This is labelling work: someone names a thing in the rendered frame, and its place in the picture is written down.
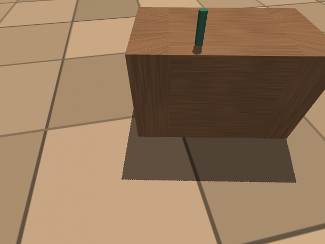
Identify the can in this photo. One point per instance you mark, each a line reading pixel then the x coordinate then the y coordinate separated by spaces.
pixel 201 24

